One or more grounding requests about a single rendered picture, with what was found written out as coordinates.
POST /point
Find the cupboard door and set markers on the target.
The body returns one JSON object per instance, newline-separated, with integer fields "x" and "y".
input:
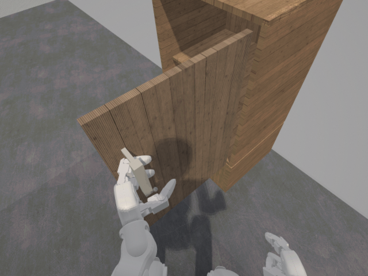
{"x": 182, "y": 118}

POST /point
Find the robot left hand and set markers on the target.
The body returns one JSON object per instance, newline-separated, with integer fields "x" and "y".
{"x": 127, "y": 200}

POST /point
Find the left robot forearm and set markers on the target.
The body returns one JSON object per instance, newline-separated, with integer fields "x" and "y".
{"x": 138, "y": 250}

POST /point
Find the robot left thigh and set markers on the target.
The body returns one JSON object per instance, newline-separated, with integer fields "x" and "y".
{"x": 157, "y": 269}

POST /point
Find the robot right hand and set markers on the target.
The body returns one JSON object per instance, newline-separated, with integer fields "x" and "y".
{"x": 288, "y": 264}

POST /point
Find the handle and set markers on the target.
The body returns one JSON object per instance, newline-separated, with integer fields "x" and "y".
{"x": 139, "y": 173}

